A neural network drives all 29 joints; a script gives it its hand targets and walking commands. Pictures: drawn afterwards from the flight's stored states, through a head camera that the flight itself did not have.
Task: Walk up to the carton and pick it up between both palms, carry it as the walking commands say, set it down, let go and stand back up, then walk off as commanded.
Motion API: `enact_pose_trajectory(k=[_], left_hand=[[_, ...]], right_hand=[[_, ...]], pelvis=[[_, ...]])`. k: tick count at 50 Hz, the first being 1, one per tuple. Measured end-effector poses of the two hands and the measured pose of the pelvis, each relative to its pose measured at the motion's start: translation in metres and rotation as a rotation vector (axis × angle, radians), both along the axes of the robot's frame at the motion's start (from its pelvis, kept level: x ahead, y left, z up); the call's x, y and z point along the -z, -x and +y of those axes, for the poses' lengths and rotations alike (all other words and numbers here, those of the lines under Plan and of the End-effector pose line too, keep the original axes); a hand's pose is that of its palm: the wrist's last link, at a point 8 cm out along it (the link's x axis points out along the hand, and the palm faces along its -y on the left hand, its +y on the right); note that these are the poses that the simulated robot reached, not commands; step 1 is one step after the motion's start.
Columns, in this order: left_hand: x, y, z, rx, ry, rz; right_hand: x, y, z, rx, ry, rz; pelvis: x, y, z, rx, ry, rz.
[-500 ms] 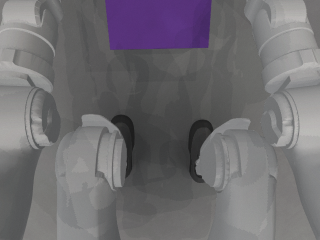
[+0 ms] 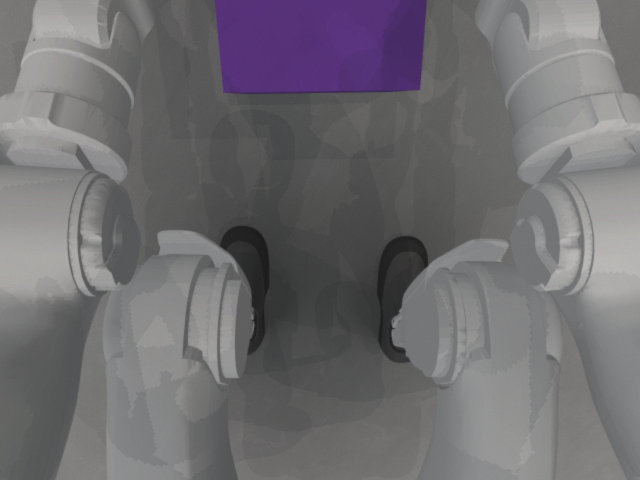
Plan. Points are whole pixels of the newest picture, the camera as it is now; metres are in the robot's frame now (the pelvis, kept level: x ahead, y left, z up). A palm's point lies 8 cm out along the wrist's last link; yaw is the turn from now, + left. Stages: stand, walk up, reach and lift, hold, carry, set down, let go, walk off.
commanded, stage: reach and lift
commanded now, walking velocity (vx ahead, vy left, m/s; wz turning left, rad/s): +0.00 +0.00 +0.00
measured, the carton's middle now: out of the picture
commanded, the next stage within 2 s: none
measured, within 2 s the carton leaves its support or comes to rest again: leaves its support in 1.06 s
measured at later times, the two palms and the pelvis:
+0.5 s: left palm out of the picture +0.55 +0.17 -0.20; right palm out of the picture +0.57 -0.11 -0.20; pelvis +0.01 +0.00 +0.00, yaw -1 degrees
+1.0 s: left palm out of the picture +0.55 +0.18 -0.19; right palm out of the picture +0.56 -0.11 -0.19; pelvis +0.01 +0.00 -0.01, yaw -1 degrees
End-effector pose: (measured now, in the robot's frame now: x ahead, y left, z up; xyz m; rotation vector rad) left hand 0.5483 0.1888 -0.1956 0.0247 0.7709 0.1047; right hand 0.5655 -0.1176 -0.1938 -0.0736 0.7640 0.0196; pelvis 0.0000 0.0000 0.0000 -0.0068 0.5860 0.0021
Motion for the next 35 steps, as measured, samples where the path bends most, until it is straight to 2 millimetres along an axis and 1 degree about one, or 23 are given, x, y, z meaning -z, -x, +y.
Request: enact_pose_trajectory(k=[2,6,14,23,35], left_hand=[[0.000,-0.001,-0.005,0.009,0.005,-0.002],[0.001,-0.003,-0.015,0.026,0.017,-0.007],[0.000,-0.003,-0.016,0.030,0.009,-0.006],[0.000,-0.006,-0.014,0.066,0.024,0.018],[0.001,-0.006,-0.013,0.067,0.043,0.027]], right_hand=[[0.000,0.000,0.004,-0.007,-0.005,0.000],[0.001,0.000,0.005,-0.004,0.002,-0.003],[0.000,-0.001,0.006,-0.011,-0.001,0.002],[0.003,-0.001,0.004,-0.013,-0.044,0.005],[0.003,-0.002,0.004,-0.017,-0.048,0.017]], pelvis=[[-0.001,0.000,0.000,0.000,0.000,0.002],[-0.002,-0.001,0.000,0.001,0.000,0.007],[-0.004,-0.003,-0.001,0.005,-0.001,0.009],[0.003,-0.007,-0.004,0.009,-0.002,-0.007],[0.007,-0.010,-0.006,0.016,-0.002,-0.020]])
